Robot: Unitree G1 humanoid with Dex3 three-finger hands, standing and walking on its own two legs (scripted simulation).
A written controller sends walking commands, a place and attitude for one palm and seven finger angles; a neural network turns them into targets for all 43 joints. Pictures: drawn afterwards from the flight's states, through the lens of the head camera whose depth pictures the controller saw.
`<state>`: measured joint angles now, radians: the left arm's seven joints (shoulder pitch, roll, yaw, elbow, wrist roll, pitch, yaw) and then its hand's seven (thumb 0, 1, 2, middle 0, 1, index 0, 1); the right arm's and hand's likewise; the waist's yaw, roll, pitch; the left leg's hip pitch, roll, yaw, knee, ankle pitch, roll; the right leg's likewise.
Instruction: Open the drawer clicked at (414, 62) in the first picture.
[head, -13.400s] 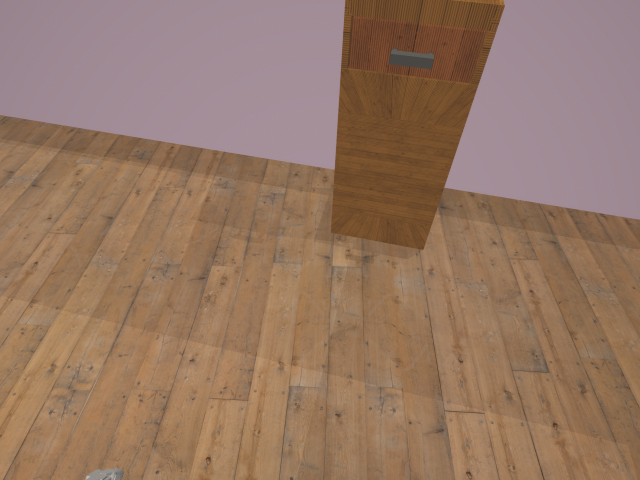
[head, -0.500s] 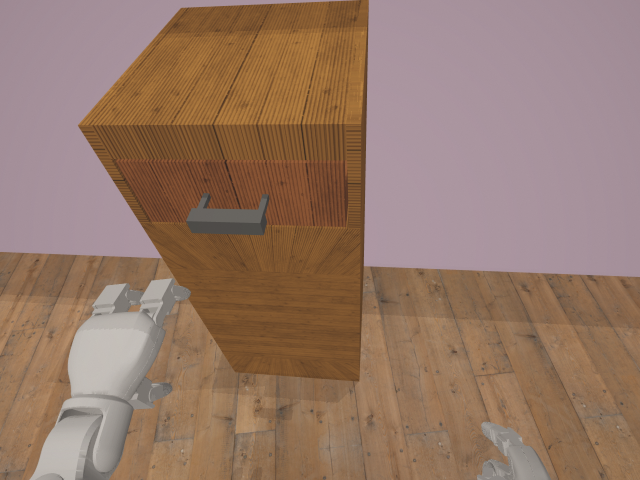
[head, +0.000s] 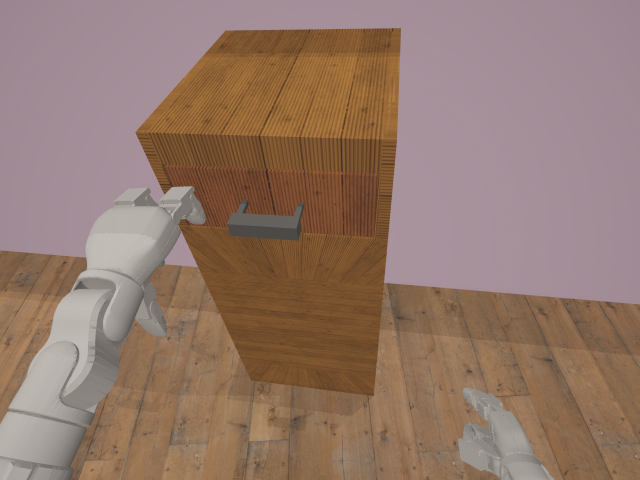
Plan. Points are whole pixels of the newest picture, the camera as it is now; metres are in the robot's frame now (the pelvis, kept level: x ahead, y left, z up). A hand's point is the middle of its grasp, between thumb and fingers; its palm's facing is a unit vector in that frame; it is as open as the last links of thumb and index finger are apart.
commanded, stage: raise the hand with hooked fingers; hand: left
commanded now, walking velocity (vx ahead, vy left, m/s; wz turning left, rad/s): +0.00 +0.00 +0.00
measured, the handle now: (268, 216) +0.50 +0.17 +0.03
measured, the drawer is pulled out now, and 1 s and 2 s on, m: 0.00 0.00 0.00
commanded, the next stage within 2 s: move the hooked fingers above the handle in 0.44 s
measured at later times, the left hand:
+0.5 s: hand (155, 258) +0.30 +0.24 +0.15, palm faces +0.12 -0.06 -0.99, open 13.8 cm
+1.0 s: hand (187, 250) +0.33 +0.22 +0.13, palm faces +0.05 -0.04 -1.00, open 13.8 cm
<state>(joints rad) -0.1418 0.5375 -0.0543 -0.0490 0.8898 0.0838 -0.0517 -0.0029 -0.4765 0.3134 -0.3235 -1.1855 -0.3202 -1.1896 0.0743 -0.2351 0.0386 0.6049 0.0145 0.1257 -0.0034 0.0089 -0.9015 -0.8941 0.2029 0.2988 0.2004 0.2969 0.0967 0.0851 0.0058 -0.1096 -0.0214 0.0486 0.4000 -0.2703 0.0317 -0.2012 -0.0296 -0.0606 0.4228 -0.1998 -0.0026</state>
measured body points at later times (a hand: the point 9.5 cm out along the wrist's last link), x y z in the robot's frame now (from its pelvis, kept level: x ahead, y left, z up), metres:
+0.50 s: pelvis -0.01 +0.00 +0.00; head +0.00 -0.04 +0.45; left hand +0.29 +0.24 +0.20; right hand +0.17 -0.23 -0.12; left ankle -0.03 +0.09 -0.74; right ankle +0.02 -0.12 -0.74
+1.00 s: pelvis -0.01 -0.02 +0.00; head +0.00 -0.05 +0.45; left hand +0.33 +0.22 +0.18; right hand +0.17 -0.25 -0.12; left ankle -0.03 +0.09 -0.74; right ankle +0.02 -0.12 -0.74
